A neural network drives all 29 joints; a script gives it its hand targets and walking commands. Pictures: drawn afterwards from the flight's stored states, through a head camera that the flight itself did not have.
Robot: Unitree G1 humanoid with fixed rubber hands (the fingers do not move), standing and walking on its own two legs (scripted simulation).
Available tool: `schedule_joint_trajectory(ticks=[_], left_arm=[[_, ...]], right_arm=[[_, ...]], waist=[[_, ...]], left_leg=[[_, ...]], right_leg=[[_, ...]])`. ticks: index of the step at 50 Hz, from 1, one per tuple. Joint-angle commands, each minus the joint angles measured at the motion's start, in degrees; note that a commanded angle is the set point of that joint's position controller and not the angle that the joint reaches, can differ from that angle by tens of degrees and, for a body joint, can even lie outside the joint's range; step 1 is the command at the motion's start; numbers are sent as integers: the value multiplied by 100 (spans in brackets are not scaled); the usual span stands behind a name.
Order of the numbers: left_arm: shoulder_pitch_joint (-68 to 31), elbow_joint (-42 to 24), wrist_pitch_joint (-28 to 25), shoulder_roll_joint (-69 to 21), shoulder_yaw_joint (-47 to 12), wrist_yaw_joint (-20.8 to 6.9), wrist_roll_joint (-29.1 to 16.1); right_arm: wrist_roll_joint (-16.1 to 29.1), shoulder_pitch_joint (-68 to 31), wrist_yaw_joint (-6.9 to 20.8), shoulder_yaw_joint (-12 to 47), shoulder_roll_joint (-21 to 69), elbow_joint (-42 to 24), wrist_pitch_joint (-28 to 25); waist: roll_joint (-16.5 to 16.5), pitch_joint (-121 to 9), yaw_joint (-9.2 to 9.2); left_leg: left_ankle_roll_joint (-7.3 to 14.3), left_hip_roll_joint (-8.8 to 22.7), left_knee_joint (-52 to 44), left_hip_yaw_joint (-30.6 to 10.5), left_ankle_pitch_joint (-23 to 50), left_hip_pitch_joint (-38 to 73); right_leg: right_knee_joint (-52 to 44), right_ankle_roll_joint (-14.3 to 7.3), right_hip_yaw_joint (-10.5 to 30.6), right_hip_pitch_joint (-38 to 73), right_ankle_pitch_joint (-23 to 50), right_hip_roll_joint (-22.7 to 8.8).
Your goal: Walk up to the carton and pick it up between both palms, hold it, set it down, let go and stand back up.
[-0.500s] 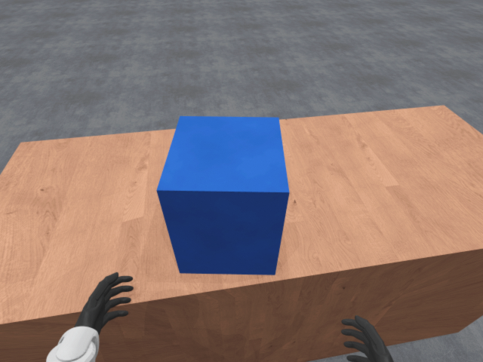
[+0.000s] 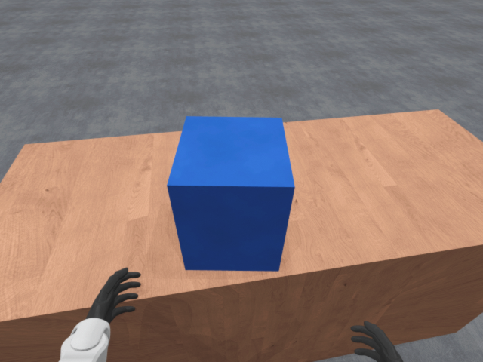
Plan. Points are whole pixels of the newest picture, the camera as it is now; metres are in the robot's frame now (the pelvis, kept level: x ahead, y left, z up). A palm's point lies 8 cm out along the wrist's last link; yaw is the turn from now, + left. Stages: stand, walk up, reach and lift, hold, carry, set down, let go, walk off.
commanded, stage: stand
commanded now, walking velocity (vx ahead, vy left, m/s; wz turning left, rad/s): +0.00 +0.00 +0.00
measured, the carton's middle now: (233, 194) +0.46 +0.03 +0.04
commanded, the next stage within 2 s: none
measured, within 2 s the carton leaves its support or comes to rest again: neither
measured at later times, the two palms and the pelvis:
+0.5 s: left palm (101, 325) +0.21 +0.24 -0.03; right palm out of the picture +0.12 -0.21 -0.12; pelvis +0.00 +0.01 -0.01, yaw +4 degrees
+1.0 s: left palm (101, 326) +0.21 +0.24 -0.03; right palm out of the picture +0.14 -0.20 -0.12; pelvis +0.00 +0.01 -0.01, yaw +6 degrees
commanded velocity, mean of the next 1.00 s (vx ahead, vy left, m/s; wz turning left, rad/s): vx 0.00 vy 0.00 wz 0.00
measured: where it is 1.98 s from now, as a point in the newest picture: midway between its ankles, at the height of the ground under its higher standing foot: outside the picture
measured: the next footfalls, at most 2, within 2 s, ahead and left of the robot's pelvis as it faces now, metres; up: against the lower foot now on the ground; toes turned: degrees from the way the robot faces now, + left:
none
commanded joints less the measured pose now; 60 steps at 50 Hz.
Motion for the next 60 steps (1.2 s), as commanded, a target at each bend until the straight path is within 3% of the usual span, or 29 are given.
schedule_joint_trajectory(ticks=[1,2,4,8,10,16,23,43,60], left_arm=[[566,119,-443,963,-38,144,336],[615,67,-586,895,-55,196,328],[535,-26,-690,774,-98,244,309],[863,-99,-715,781,-151,316,244],[995,-158,-693,772,-179,354,193],[1252,-352,-614,688,-244,420,119],[1466,-403,-609,605,-241,438,120],[1416,-381,-606,394,-191,437,113],[1344,-324,-569,271,-155,424,104]], right_arm=[[-590,309,-13,-258,-414,28,148],[-558,142,37,-247,-399,-55,175],[-486,153,128,-258,-384,-23,126],[-467,133,216,-291,-426,152,27],[-468,202,224,-292,-411,243,51],[-479,264,245,-299,-341,400,186],[-465,211,250,-307,-262,492,236],[-429,-65,237,-377,-50,422,254],[-408,-189,218,-405,72,341,277]], waist=[[-240,937,37],[-365,826,76],[-365,318,-7],[-359,-409,113],[-413,-474,111],[-426,-131,44],[-214,-9,10],[-279,-121,-22],[-278,-65,-44]], left_leg=[[-170,651,42,-787,-193,-1102],[-251,543,153,-602,-122,-1267],[-292,423,238,-542,-15,-1118],[-179,380,446,-587,564,-860],[-124,371,555,-626,665,-843],[-41,336,662,-828,662,-893],[21,323,620,-1082,660,-945],[75,221,826,-1173,663,-925],[94,160,859,-1217,609,-890]], right_leg=[[-638,82,712,-982,-759,-695],[-710,-37,895,-961,-787,-882],[-543,-154,837,-839,-564,-1017],[191,-53,425,-451,1051,-935],[368,-28,317,-496,1193,-930],[385,16,212,-991,416,-878],[355,87,186,-1135,-322,-783],[363,115,42,-1040,156,-843],[318,113,-62,-1012,145,-853]])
